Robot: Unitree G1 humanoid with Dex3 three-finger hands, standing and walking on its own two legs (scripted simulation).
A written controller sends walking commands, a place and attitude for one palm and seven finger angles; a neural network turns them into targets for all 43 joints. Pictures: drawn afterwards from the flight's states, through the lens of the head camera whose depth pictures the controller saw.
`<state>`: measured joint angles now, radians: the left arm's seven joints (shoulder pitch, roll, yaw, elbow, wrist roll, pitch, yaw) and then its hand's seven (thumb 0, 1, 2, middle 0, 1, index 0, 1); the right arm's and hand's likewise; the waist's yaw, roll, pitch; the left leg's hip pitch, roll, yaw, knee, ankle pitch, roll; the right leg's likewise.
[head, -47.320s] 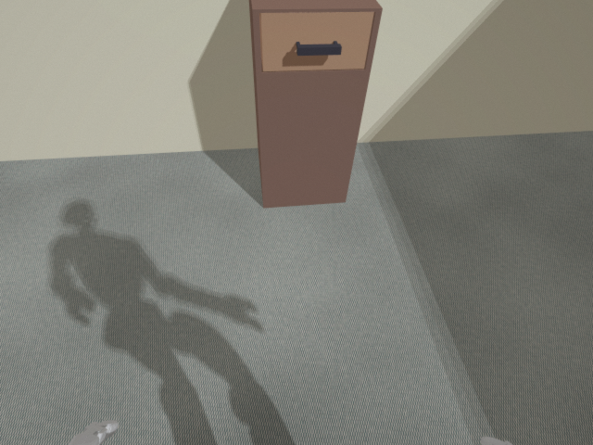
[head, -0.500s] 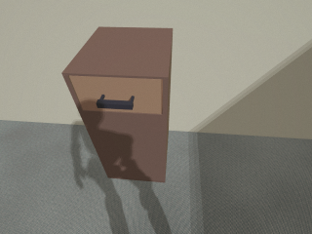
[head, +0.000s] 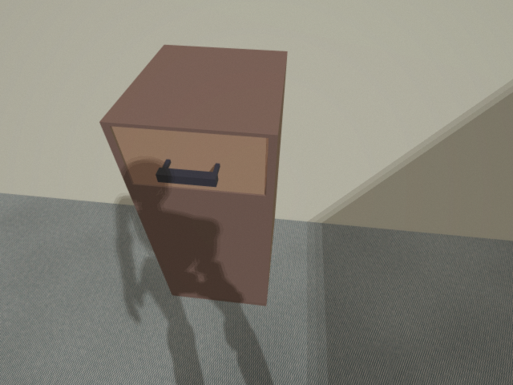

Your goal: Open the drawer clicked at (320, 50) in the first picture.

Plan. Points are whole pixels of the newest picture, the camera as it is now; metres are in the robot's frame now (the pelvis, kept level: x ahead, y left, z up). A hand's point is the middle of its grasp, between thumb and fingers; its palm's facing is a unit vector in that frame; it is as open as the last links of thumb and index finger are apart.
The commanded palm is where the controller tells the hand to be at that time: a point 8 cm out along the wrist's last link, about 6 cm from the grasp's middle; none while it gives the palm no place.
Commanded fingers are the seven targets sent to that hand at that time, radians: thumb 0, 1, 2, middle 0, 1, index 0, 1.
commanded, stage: look again from close up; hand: left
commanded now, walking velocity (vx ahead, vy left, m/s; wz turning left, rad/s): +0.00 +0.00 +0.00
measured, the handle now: (189, 171) +0.57 +0.19 -0.01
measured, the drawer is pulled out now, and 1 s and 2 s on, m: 0.00 0.00 0.00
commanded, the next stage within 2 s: raise the hand with hooked fingers in 0.22 s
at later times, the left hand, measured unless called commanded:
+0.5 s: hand (137, 366) +0.17 +0.20 -0.06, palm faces -0.01 -0.79 -0.61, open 7.5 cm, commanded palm +0.13 +0.22 -0.04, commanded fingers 0.00 0.67 0.80 -0.22 -0.45 -0.22 -0.45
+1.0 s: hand (125, 307) +0.24 +0.23 -0.01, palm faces +0.17 -0.09 -0.98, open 10.1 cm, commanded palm +0.20 +0.23 +0.03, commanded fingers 0.00 0.08 0.55 -0.26 -0.82 -0.26 -0.82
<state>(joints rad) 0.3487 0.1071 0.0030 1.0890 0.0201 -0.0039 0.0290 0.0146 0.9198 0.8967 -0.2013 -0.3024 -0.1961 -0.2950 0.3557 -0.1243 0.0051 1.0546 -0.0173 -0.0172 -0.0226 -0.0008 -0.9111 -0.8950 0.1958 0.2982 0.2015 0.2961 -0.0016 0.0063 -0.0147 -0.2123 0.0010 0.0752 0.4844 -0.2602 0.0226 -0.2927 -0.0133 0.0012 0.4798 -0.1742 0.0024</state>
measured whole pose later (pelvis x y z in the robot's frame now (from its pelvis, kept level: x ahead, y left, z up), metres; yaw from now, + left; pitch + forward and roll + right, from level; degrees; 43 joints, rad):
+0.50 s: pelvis +0.02 +0.00 -0.01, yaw +1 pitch +0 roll +1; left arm 0.44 0.26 -0.08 0.19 0.26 0.06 0.23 0.05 0.90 0.87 -0.21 -0.34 -0.20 -0.33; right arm 0.33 -0.24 0.00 0.85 0.04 -0.25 -0.10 0.02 -0.92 -0.89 0.20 0.30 0.20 0.30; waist 0.00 0.05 -0.03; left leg -0.24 -0.01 0.07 0.56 -0.32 0.02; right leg -0.34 -0.03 0.00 0.61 -0.27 -0.01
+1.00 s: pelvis +0.03 -0.02 -0.05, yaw +3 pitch +11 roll +1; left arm 0.35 0.37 0.00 -0.13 1.04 -0.14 0.44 0.01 0.29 0.64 -0.27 -0.69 -0.26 -0.68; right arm 0.02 -0.20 -0.01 0.51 -0.10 0.09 0.06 0.00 -0.91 -0.90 0.20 0.30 0.20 0.30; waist 0.12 0.03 -0.11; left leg -0.63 0.01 0.03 0.95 -0.51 0.01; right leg -0.71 -0.02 -0.04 0.96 -0.45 -0.02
